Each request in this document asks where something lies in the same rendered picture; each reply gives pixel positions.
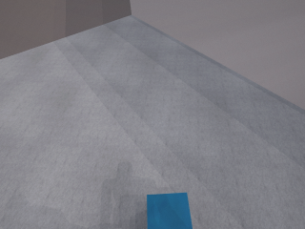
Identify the carton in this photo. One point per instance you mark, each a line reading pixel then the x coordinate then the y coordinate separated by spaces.
pixel 168 211

